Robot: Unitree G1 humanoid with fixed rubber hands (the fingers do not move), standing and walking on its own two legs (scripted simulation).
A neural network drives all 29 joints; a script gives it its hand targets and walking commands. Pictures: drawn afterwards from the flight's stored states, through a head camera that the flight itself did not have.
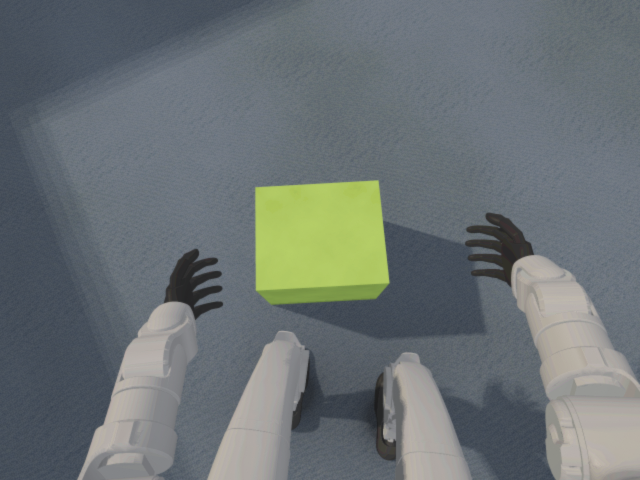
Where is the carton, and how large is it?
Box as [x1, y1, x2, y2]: [255, 180, 388, 304]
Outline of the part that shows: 378,180 255,187 256,290 271,304 375,298 388,283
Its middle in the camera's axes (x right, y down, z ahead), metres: +0.00 +0.03 +1.00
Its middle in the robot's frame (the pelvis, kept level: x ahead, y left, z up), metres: +0.50 +0.08 -0.55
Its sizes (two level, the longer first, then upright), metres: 0.291 0.245 0.247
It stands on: the floor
